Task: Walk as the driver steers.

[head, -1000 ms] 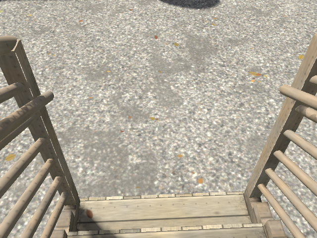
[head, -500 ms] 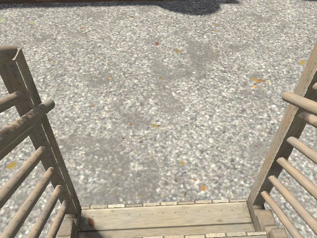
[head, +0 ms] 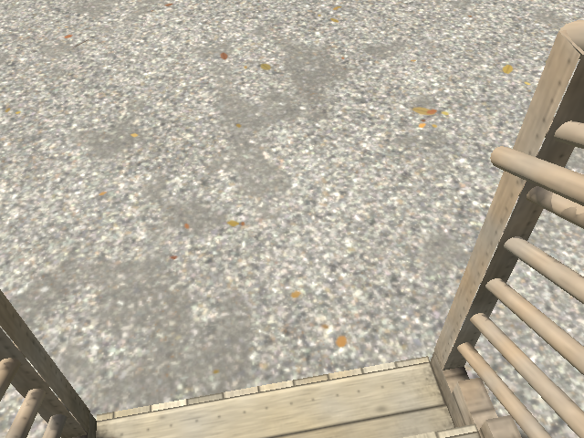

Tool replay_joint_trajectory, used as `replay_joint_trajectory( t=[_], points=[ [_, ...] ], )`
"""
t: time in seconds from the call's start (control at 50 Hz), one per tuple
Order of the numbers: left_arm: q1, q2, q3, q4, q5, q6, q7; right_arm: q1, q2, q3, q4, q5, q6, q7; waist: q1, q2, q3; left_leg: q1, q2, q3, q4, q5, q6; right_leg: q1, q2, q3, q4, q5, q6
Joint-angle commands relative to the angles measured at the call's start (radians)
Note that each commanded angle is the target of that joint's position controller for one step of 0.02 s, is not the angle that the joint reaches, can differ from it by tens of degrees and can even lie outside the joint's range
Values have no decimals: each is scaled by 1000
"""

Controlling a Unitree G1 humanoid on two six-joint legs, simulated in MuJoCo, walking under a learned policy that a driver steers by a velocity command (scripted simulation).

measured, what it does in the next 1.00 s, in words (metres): goes down: right foot 0.17 m lower, then left foot 0.17 m lower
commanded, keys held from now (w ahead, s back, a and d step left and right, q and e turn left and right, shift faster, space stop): w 0.88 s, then no key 0.12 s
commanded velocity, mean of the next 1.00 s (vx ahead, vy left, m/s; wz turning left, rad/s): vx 0.48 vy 0.00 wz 0.00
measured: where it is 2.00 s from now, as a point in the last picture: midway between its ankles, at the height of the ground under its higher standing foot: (289, 427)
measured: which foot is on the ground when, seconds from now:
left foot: down 0.00-0.04, up 0.06-0.50, down 0.52-1.00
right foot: up 0.00-0.02, down 0.04-0.52, up 0.54-1.00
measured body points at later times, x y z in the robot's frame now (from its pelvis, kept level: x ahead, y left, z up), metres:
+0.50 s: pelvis +0.28 -0.01 -0.20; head +0.28 +0.00 +0.25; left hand +0.20 +0.23 -0.35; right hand +0.43 -0.24 -0.32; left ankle +0.41 +0.08 -0.94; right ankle +0.10 -0.10 -0.81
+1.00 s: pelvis +0.55 -0.02 -0.34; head +0.55 -0.03 +0.10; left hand +0.73 +0.20 -0.46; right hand +0.44 -0.26 -0.49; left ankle +0.39 +0.07 -0.99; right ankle +0.71 -0.13 -1.07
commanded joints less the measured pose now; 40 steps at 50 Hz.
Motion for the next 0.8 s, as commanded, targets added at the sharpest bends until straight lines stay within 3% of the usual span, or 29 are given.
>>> replay_joint_trajectory(
  t=[0.02, 0.04, 0.06, 0.08, 0.1, 0.12, 0.14, 0.16, 0.18, 0.2, 0.24, 0.28, 0.32, 0.38, 0.44, 0.48, 0.5, 0.52, 0.54, 0.56, 0.58, 0.6, 0.62, 0.66, 0.68, 0.7, 0.74, 0.78, 0.8],
  points=[
    [515, 89, 32, 139, 13, 25, 31, -121, -111, -4, -59, -10, 6, -6, 294, 44, -28, -422, 48, 17, 340, 959, 73, 683, 29, -37, -128, 41, -29],
    [556, 117, 52, 127, 29, 32, 38, -127, -141, -22, -47, -27, 32, -13, 375, -80, -8, -377, -30, 32, 692, 846, 88, 679, 12, -58, -410, -129, -56],
    [566, 159, 52, 162, 31, 21, 30, -96, -86, -22, -59, -16, 33, -22, 309, -136, 23, -596, -122, 27, 1071, 77, 100, 798, -124, 25, -330, 42, -70],
    [549, 186, 33, 137, 46, 3, 18, 84, -13, -10, -86, 34, 24, -33, 121, -155, -66, -839, -47, -110, 1015, 17, 84, 1004, -337, 234, 63, 601, -111],
    [521, 126, 23, 121, 32, -4, 7, 94, -57, -11, -48, 32, 21, -41, 141, -30, -51, -912, 6, -119, 798, 177, 76, 930, -355, 271, -25, 347, -149],
    [485, 105, 26, 123, 22, -3, 9, 71, -51, -18, -28, -20, 33, -46, 114, -29, 2, -901, 60, -91, 771, 257, 80, 757, -329, 289, -70, 3, -186],
    [459, 162, 48, 107, -3, 9, 29, 31, -51, -14, -53, -50, 49, -30, 106, -171, -59, -923, 77, -33, 855, 196, 72, 629, -400, 498, -152, -692, -325],
    [433, 92, 22, 99, 4, -13, 32, -120, -100, -25, -89, -57, 47, -24, 121, -103, 30, -924, 131, -151, 604, 457, 47, 442, -413, 571, -200, -813, -347],
    [365, 47, 1, 95, 18, -18, 41, -231, -97, -33, -108, -28, 59, -9, 72, -35, 169, -827, 151, -127, 349, 649, -5, 163, -325, 460, -214, -817, -304],
    [374, 45, -4, 98, 35, -22, 46, -237, -57, -29, -101, -29, 67, 8, 72, -53, 178, -739, 127, -77, 248, 705, -15, 89, -266, 386, -190, -662, -278],
    [411, 116, 14, 92, 36, -21, 46, -145, -9, -13, -49, -41, 81, 19, 47, -113, 53, -573, 95, 22, 321, 848, -5, 44, -242, 317, -137, -412, -258],
    [412, 16, -7, 117, -8, -33, 51, -300, -38, -24, -127, -13, 54, 27, 45, -80, 91, -664, 126, -44, 85, 1176, 30, 94, -176, 286, -50, -597, -207],
    [349, 18, -11, 80, -25, -45, 58, -387, -34, -13, -138, -29, 33, 38, 60, -11, 68, -449, 73, 42, -144, 1503, 40, -24, -82, 166, 8, -811, -144],
    [395, 38, -1, 86, -5, -39, 56, -490, 6, 10, -180, -1, 45, 42, 123, -100, 102, -355, 49, 71, -240, 1392, 37, 13, -87, 148, 60, -850, -141],
    [477, 17, -1, 98, 29, -13, 78, -565, -11, 13, -228, 3, 49, 28, 196, -67, 192, -450, 93, 48, -470, 1248, 41, 211, -106, 178, 207, -707, -155],
    [493, 38, 5, 125, 40, -1, 99, -404, -43, -3, -168, 4, 34, 7, 157, 10, 146, -279, 93, 100, -571, 1184, 53, 255, -116, 139, 435, -546, -168],
    [484, 49, 7, 122, 41, 8, 104, -170, -68, -21, -89, -5, 27, 4, 60, -1, 60, -101, 111, 64, -696, 1149, 83, 289, -95, 126, 652, -358, -179],
    [411, 82, 16, 132, 38, 0, 88, 77, -119, -45, -22, 1, 35, 3, -80, 22, -71, 183, 44, 202, -571, 1170, 75, 167, -2, 27, 994, -346, -144],
    [503, -35, 9, 113, -11, -9, 76, 112, -193, -52, 0, -14, 25, 26, 4, 285, -126, 441, 265, -37, -360, 1677, 174, -210, 171, 10, 1498, -1309, -96],
    [535, -36, -7, 76, -37, -15, 95, 115, -180, -40, -22, -4, 24, 45, 33, 231, -230, 576, 391, -237, -235, 1590, 201, -455, 129, 94, 1561, -1336, -111],
    [475, -4, -5, 72, -32, -15, 105, 98, -160, -33, -45, 17, 29, 42, 14, 185, -212, 496, 443, -298, -339, 1298, 246, -573, 107, 80, 1555, -1268, -108],
    [372, 5, -5, 42, -5, -5, 101, 39, -178, -41, -53, 24, 30, 18, 11, 216, -122, 333, 514, -431, -521, 591, 329, -674, 41, 103, 1383, -1120, -92],
    [289, 57, 7, 53, 32, 12, 92, -26, -89, -11, -77, 28, 30, 8, 36, 71, -21, 92, 445, -433, -603, 358, 318, -592, 1, 101, 1307, -1040, -72],
    [267, 41, 21, 66, 29, 35, 66, -108, -9, 31, -66, -11, 16, 14, 142, -5, 97, -244, 336, -328, -528, 518, 242, -451, -38, 183, 928, -745, -44],
    [194, 24, 16, 40, 22, 40, 46, -201, -27, 34, -106, 4, 1, 1, 183, -5, 160, -546, 245, -179, -597, 511, 193, -195, -31, 118, 571, -552, 3],
    [179, -3, 12, 52, 40, 47, 37, -189, -75, 26, -102, 6, -10, -2, 173, 57, 147, -604, 204, -150, -615, 576, 205, -65, -10, 62, 483, -473, 18],
    [302, -42, -2, 101, 55, 73, 35, -90, -152, 2, -73, 10, -12, 0, 187, 156, 3, -428, 254, -178, -534, 893, 228, -48, -8, 47, 625, -398, 14],
    [144, 28, 23, 35, 26, 65, 46, -18, -76, 9, -40, 37, -22, 1, 148, 40, 72, -242, 240, -218, -417, 706, 229, -303, -63, 165, 447, -228, 11],
    [59, 26, 19, 16, 33, 46, 42, 4, -50, 19, -48, 48, -21, -8, 111, 36, 68, -160, 233, -245, -403, 607, 226, -375, -66, 151, 342, -175, 5]
  ],
)
Velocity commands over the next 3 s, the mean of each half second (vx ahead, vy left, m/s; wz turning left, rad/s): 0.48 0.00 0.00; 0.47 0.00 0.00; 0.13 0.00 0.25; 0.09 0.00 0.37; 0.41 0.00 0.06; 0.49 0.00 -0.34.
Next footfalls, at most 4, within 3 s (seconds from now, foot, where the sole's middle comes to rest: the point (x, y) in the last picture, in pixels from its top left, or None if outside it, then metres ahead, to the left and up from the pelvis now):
0.04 right None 0.13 -0.10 -0.85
0.52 left None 0.43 0.08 -1.03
1.06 right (320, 406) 0.73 -0.12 -1.20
1.56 left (254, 419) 0.71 0.08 -1.20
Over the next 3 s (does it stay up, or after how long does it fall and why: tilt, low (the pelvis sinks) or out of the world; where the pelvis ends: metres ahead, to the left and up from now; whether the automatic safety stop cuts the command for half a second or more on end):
stays up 1.17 0.20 -0.61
